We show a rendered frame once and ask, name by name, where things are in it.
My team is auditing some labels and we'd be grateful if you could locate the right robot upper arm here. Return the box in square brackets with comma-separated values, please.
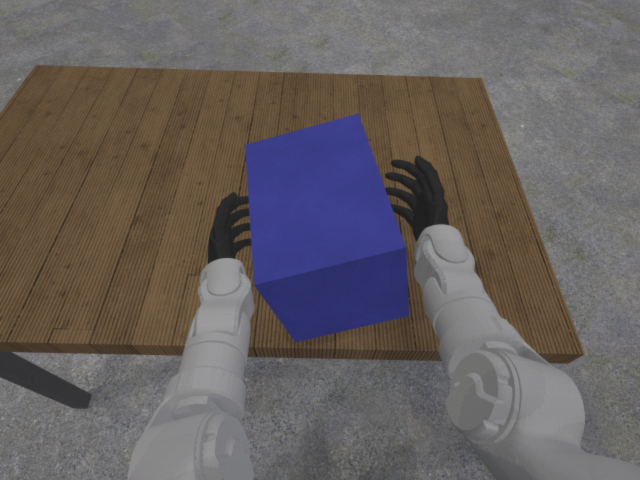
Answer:
[446, 348, 640, 480]

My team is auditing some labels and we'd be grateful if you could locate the left robot hand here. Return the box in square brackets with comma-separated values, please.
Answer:
[208, 192, 251, 264]

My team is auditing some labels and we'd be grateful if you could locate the table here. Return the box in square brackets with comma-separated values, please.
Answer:
[0, 65, 585, 409]

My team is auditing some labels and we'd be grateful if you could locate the robot right forearm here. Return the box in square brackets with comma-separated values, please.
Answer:
[414, 224, 553, 380]

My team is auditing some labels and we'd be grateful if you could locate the robot left forearm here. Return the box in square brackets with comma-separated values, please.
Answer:
[128, 258, 255, 480]

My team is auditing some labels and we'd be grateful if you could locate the right robot hand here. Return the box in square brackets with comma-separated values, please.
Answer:
[385, 156, 449, 241]

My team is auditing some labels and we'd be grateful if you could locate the left robot upper arm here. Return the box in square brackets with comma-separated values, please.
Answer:
[129, 410, 254, 480]

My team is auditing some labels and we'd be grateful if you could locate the carton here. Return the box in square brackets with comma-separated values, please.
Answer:
[245, 113, 409, 342]

